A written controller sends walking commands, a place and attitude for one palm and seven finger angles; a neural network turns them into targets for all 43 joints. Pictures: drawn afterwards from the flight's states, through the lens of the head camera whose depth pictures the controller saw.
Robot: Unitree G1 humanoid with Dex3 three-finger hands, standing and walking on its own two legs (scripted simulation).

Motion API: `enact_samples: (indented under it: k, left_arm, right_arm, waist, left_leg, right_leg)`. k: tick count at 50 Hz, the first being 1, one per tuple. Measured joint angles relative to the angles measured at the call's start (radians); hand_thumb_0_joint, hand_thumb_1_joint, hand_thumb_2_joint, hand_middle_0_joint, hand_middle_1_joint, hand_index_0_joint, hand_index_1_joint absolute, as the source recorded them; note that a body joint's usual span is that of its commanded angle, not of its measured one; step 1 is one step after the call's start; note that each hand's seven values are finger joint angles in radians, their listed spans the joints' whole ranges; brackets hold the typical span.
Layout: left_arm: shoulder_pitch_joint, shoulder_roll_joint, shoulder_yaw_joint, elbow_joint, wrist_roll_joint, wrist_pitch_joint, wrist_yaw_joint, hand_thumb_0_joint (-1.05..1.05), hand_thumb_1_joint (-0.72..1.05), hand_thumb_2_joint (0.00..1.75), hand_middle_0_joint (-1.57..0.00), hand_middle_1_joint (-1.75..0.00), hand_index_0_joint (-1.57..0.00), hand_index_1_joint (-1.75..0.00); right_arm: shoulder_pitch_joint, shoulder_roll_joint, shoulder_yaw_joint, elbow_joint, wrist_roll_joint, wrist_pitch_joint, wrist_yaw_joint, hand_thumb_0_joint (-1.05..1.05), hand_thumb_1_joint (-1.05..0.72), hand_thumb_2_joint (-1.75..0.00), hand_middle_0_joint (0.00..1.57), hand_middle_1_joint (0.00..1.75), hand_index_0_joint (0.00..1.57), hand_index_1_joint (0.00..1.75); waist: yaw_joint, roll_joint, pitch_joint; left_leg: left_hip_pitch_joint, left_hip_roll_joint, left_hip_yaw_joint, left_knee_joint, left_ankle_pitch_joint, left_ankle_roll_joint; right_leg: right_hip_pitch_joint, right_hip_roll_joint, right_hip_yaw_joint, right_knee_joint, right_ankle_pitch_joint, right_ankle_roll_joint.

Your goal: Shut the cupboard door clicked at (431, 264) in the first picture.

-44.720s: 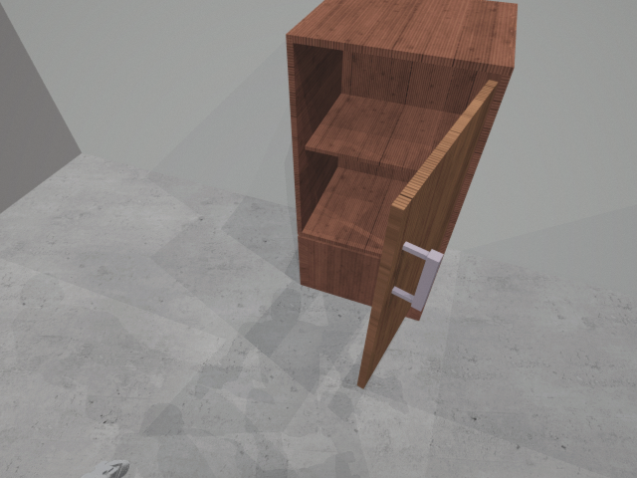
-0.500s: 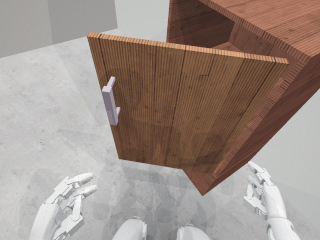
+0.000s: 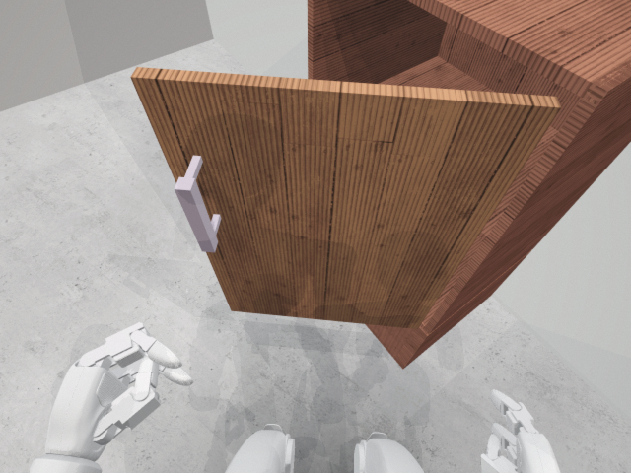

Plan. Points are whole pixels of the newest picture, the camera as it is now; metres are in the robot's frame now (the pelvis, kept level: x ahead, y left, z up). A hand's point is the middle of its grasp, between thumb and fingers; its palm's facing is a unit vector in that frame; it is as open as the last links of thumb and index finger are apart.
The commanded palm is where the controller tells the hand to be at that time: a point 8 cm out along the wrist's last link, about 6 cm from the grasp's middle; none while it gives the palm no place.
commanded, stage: raise the hand and make a fist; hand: left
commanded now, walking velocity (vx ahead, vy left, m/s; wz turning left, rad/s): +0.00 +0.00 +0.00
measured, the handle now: (202, 206) +0.43 +0.18 +0.07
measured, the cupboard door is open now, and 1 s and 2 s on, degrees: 48 48 48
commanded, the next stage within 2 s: bring the fist close to the handle in 0.94 s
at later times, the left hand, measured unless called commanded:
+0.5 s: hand (121, 373) +0.22 +0.21 +0.07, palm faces -0.03 -1.00 -0.04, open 3.1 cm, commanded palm +0.20 +0.27 +0.07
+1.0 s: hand (128, 363) +0.23 +0.21 +0.07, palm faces -0.04 -1.00 -0.04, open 3.1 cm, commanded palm +0.20 +0.26 +0.07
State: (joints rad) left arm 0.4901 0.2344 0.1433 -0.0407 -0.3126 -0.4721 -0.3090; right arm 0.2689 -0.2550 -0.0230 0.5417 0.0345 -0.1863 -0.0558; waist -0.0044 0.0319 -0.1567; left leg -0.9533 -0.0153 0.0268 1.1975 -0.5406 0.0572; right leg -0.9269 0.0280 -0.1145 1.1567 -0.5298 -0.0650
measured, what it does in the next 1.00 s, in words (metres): stands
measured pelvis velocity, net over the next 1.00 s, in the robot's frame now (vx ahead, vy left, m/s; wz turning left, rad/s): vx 0.00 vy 0.03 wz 0.00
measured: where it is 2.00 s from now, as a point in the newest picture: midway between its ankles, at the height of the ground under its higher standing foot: outside the picture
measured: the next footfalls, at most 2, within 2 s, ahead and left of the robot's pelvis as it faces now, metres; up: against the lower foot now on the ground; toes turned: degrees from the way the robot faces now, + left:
none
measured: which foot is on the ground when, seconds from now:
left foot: down 0.00-1.00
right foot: down 0.00-1.00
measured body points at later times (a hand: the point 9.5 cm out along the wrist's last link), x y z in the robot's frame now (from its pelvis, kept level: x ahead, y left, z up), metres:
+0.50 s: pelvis +0.00 +0.03 +0.01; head +0.06 +0.04 +0.46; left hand +0.21 +0.27 +0.07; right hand +0.20 -0.19 -0.05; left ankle +0.02 +0.08 -0.64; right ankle +0.02 -0.08 -0.64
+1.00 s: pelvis +0.00 +0.03 +0.01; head +0.06 +0.04 +0.46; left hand +0.22 +0.26 +0.07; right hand +0.18 -0.21 -0.05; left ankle +0.02 +0.08 -0.64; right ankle +0.02 -0.08 -0.64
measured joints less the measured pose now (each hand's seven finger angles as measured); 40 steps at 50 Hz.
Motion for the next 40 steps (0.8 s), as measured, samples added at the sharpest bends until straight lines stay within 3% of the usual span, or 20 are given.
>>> enact_samples:
  k: [10,19,32,40]
  left_arm:
    - [-0.024,0.01,-0.023,-0.021,0.023,0.017,0.056,0.02,0.9,0.9,-1.11,-1.29,-1.1,-1.29]
    - [-0.064,0.02,-0.032,-0.01,0.04,0.059,0.055,0.02,0.9,0.9,-1.25,-1.44,-1.24,-1.44]
    - [-0.119,0.04,-0.003,0.009,0.028,0.103,0.034,0.02,0.9,0.9,-1.3,-1.5,-1.29,-1.5]
    - [-0.107,0.035,-0.002,0.011,0.028,0.091,0.045,0.02,0.9,0.9,-1.3,-1.5,-1.3,-1.5]
  right_arm:
    - [-0.035,0.004,0.01,-0.049,-0.004,0.006,0.004,0.01,-0.91,-0.9,0.2,0.3,0.2,0.3]
    - [-0.043,0.025,0.059,-0.089,-0.009,0.018,0.018,0.01,-0.9,-0.9,0.2,0.3,0.21,0.3]
    - [-0.008,0.008,0.064,-0.069,-0.006,0.02,0.018,0.01,-0.9,-0.9,0.21,0.3,0.21,0.3]
    - [0.007,-0.004,0.047,-0.065,-0.007,0.019,0.02,0.01,-0.9,-0.9,0.21,0.3,0.21,0.3]
  waist:
    - [-0.003,-0.005,0.001]
    - [0.014,0.004,-0.001]
    - [0.006,0.008,0.011]
    - [-0.004,0.005,0.008]
  left_leg:
    - [0.037,-0.006,0.005,-0.023,0.008,0.019]
    - [0.063,-0.014,0.0,-0.046,0.019,0.031]
    - [0.088,-0.017,-0.001,-0.072,0.027,0.036]
    - [0.088,-0.016,0.006,-0.076,0.026,0.037]
  right_leg:
    - [0.042,-0.004,0.006,-0.034,0.016,0.018]
    - [0.078,-0.01,0.003,-0.069,0.031,0.031]
    - [0.107,-0.011,0.004,-0.103,0.044,0.041]
    - [0.102,-0.01,0.012,-0.103,0.043,0.041]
